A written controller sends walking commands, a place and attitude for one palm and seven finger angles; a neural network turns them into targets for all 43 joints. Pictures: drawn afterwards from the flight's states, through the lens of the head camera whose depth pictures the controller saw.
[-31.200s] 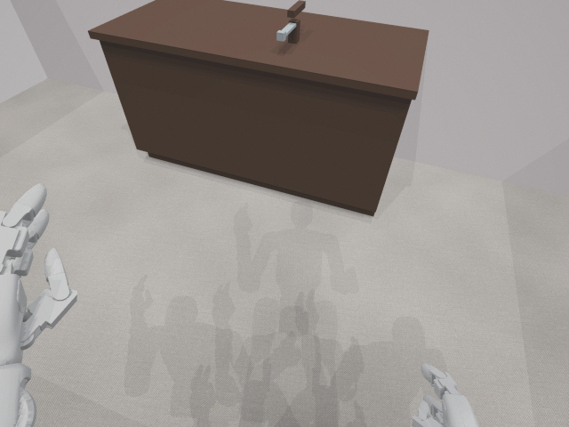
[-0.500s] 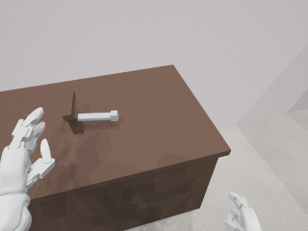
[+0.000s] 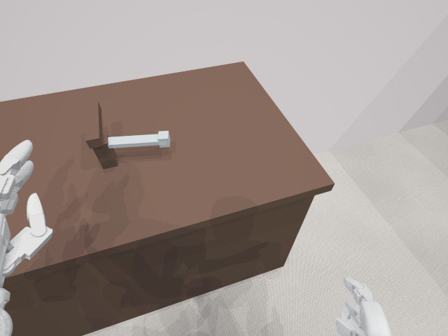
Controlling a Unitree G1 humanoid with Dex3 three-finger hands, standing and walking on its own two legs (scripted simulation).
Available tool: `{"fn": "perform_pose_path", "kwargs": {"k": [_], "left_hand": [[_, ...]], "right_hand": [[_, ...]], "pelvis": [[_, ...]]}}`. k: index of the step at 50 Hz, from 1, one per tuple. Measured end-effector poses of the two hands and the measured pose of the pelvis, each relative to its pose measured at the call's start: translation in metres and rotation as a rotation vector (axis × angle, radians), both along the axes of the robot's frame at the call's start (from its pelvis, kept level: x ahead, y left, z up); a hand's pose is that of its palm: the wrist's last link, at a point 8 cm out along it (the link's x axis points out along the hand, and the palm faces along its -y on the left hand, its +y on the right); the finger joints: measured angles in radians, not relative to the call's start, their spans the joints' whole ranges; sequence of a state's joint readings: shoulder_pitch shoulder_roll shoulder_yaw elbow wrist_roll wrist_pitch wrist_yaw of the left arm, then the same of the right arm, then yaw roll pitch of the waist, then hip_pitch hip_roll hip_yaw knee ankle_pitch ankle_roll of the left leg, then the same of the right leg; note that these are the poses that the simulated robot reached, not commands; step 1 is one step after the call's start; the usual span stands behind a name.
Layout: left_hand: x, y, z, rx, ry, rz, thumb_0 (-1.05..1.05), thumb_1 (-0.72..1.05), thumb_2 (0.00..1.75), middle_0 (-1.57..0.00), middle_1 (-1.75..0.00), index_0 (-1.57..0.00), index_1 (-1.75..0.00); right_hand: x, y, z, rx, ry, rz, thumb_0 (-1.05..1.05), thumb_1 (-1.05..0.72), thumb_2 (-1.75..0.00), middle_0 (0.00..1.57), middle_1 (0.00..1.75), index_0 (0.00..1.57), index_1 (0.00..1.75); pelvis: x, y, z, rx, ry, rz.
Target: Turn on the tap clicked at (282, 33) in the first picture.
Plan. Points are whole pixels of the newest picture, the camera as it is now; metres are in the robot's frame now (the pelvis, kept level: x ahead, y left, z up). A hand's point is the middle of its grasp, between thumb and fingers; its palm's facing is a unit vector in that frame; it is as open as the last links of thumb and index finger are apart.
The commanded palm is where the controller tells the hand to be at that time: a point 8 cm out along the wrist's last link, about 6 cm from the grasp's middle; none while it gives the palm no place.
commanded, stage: step back with the hand held close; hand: left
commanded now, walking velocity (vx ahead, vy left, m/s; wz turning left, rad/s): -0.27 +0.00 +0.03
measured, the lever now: (164, 139) +0.53 +0.20 +0.02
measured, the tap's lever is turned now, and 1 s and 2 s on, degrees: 77 77 77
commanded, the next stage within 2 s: stop stepping back and stand still in 0.72 s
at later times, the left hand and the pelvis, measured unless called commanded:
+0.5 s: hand (0, 279) +0.14 +0.27 +0.17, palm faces +0.42 -0.81 -0.41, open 7.4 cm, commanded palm +0.09 +0.29 +0.18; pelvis -0.07 +0.01 -0.01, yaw +1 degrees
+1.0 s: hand out of the picture +0.01 +0.25 +0.16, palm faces +0.41 -0.83 -0.38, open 7.4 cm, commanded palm -0.05 +0.28 +0.18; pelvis -0.21 +0.00 -0.01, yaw +2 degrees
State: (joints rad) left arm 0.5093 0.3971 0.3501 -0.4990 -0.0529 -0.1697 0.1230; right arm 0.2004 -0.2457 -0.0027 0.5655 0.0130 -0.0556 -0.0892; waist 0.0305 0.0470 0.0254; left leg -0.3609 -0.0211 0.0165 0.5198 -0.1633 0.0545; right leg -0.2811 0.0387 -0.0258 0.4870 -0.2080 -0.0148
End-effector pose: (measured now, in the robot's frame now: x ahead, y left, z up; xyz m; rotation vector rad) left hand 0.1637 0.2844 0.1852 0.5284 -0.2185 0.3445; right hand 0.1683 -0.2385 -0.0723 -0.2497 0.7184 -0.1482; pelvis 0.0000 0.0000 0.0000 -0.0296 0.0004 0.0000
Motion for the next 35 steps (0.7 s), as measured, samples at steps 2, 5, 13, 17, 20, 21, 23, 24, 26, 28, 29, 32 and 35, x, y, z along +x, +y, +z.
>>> {"fn": "perform_pose_path", "kwargs": {"k": [2,5,13,17,20,21,23,24,26,28,29,32,35], "left_hand": [[-0.006,0.003,0.000,0.003,-0.007,0.015,0.01,0.89,0.90,-0.22,-0.30,-0.21,-0.30],[-0.013,0.003,-0.002,0.006,-0.015,0.033,0.01,0.89,0.90,-0.22,-0.30,-0.21,-0.30],[-0.028,-0.007,-0.007,-0.041,-0.047,0.017,0.01,0.89,0.90,-0.21,-0.30,-0.21,-0.30],[-0.036,-0.006,-0.009,-0.061,-0.089,-0.031,0.01,0.89,0.90,-0.22,-0.30,-0.21,-0.30],[-0.045,0.004,-0.008,-0.040,-0.106,-0.041,0.01,0.89,0.90,-0.22,-0.30,-0.21,-0.30],[-0.048,0.008,-0.007,-0.025,-0.103,-0.035,0.01,0.88,0.90,-0.22,-0.30,-0.21,-0.30],[-0.055,0.016,-0.004,-0.001,-0.097,-0.015,0.01,0.88,0.90,-0.22,-0.30,-0.21,-0.30],[-0.059,0.018,-0.002,0.002,-0.099,-0.005,0.01,0.89,0.90,-0.22,-0.30,-0.21,-0.30],[-0.065,0.020,0.000,-0.010,-0.106,0.011,0.01,0.89,0.90,-0.22,-0.30,-0.21,-0.30],[-0.072,0.017,0.000,-0.034,-0.112,0.016,0.01,0.89,0.90,-0.21,-0.30,-0.21,-0.30],[-0.075,0.014,-0.001,-0.046,-0.111,0.014,0.01,0.89,0.90,-0.21,-0.30,-0.21,-0.30],[-0.086,0.000,-0.004,-0.054,-0.101,-0.012,0.01,0.89,0.90,-0.21,-0.30,-0.21,-0.30],[-0.100,-0.015,-0.006,-0.050,-0.090,-0.056,0.02,0.89,0.90,-0.21,-0.30,-0.21,-0.30]], "right_hand": [[-0.005,0.005,-0.002,0.005,-0.002,0.007,0.01,-0.91,-0.90,0.20,0.30,0.20,0.30],[-0.012,0.012,-0.006,0.019,-0.006,0.021,0.01,-0.91,-0.90,0.20,0.30,0.20,0.30],[-0.027,0.016,-0.011,0.034,0.013,0.048,0.01,-0.91,-0.90,0.21,0.30,0.20,0.30],[-0.039,0.011,-0.008,0.004,0.016,0.022,0.01,-0.91,-0.90,0.21,0.30,0.20,0.30],[-0.049,0.010,-0.005,-0.026,0.013,0.004,0.01,-0.91,-0.90,0.21,0.30,0.20,0.30],[-0.053,0.011,-0.003,-0.031,0.008,0.000,0.01,-0.91,-0.90,0.20,0.30,0.20,0.30],[-0.061,0.013,0.000,-0.034,-0.001,0.002,0.01,-0.91,-0.90,0.20,0.30,0.20,0.30],[-0.065,0.015,0.000,-0.029,-0.004,0.005,0.01,-0.91,-0.90,0.20,0.30,0.20,0.30],[-0.075,0.019,0.001,-0.013,-0.004,0.014,0.01,-0.91,-0.90,0.20,0.30,0.20,0.30],[-0.085,0.023,0.001,0.005,-0.004,0.025,0.01,-0.91,-0.90,0.20,0.30,0.20,0.30],[-0.090,0.024,0.000,0.014,-0.003,0.030,0.01,-0.91,-0.90,0.20,0.30,0.20,0.30],[-0.105,0.024,-0.005,0.036,-0.007,0.043,0.01,-0.91,-0.90,0.20,0.30,0.20,0.30],[-0.121,0.019,-0.011,0.048,0.003,0.039,0.01,-0.91,-0.90,0.21,0.30,0.20,0.30]], "pelvis": [[-0.005,0.002,-0.001,0.002,-0.001,0.001],[-0.012,0.002,-0.003,0.006,-0.004,0.012],[-0.029,-0.003,-0.007,-0.001,-0.005,0.025],[-0.037,0.003,-0.012,-0.006,-0.006,0.038],[-0.048,0.009,-0.015,-0.003,-0.010,0.036],[-0.052,0.010,-0.014,-0.001,-0.009,0.027],[-0.059,0.011,-0.012,-0.002,-0.007,0.019],[-0.063,0.011,-0.010,-0.004,-0.006,0.016],[-0.071,0.010,-0.007,-0.010,-0.005,0.007],[-0.080,0.008,-0.005,-0.015,-0.004,-0.002],[-0.084,0.007,-0.004,-0.018,-0.002,-0.006],[-0.100,0.000,-0.007,-0.019,0.003,-0.009],[-0.119,-0.005,-0.008,-0.049,-0.009,0.001]]}}
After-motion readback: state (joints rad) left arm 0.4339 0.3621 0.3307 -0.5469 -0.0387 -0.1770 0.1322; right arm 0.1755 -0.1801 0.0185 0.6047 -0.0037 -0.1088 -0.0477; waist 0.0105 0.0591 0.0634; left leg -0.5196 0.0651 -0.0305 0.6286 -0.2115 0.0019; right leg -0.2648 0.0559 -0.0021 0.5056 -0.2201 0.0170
